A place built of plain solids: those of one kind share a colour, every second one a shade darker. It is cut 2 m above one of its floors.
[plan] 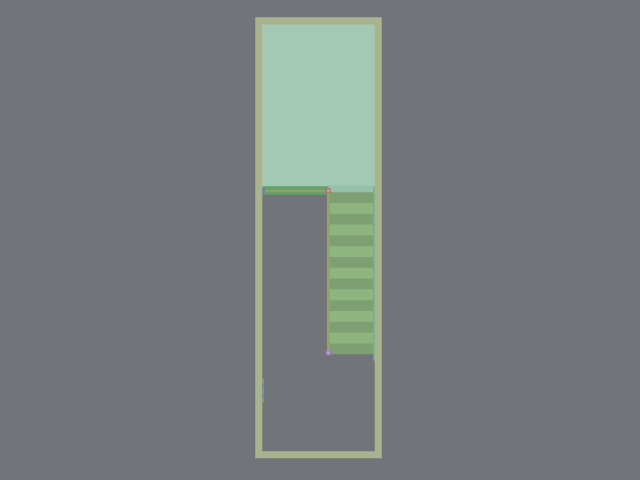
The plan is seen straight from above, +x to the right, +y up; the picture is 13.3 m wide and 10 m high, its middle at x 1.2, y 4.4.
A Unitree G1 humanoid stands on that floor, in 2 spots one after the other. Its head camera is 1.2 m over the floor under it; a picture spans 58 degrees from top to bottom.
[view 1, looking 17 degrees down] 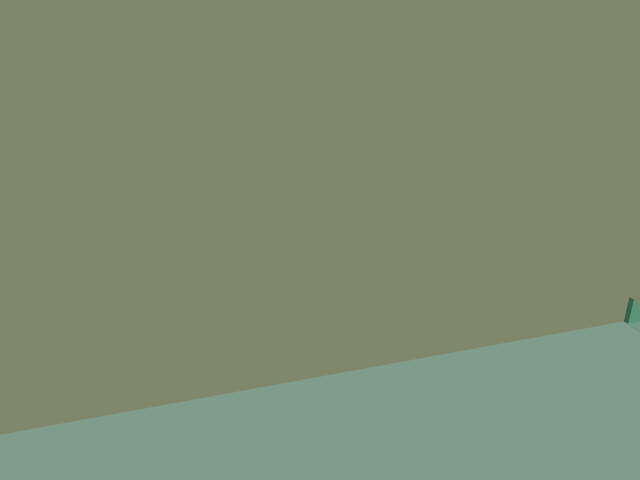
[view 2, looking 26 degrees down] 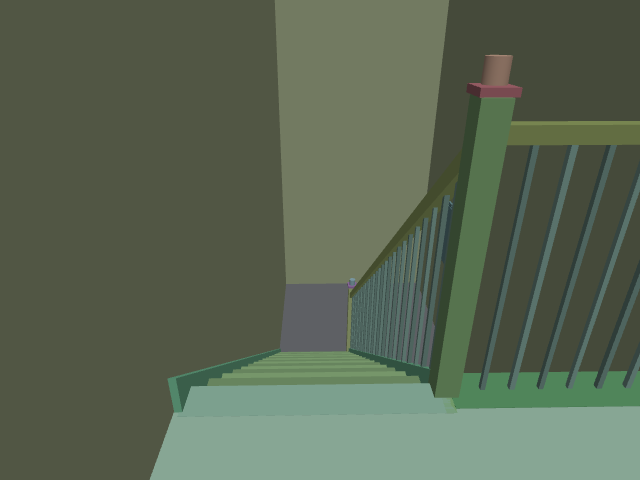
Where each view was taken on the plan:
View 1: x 0.67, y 7.89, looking -17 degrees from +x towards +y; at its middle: wall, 1.82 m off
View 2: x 1.85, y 6.62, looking -91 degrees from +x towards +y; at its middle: wall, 7.37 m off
